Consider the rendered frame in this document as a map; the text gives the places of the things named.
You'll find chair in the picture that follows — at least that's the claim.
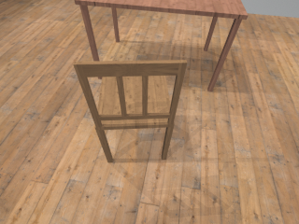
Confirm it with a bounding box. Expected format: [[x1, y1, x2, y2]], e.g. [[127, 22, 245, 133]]
[[73, 60, 187, 163]]

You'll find table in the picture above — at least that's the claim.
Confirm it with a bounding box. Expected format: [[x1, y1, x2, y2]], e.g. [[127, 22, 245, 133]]
[[74, 0, 248, 92]]

